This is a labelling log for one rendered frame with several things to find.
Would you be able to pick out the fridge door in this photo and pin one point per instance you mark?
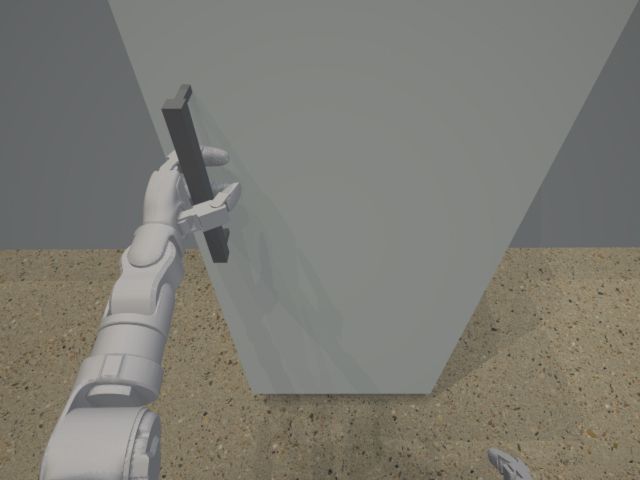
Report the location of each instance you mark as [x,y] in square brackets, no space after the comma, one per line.
[387,152]

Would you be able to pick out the robot left forearm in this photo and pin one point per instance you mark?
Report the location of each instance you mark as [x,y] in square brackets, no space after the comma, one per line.
[124,369]

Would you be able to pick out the robot right hand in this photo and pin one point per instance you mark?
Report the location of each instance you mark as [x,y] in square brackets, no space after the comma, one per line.
[511,468]

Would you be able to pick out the robot left hand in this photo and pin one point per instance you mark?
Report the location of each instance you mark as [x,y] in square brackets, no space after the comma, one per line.
[166,197]

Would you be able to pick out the left robot upper arm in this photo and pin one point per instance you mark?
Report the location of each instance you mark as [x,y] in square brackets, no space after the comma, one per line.
[111,443]

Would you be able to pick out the handle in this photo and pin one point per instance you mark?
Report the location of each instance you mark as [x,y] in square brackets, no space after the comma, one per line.
[180,125]

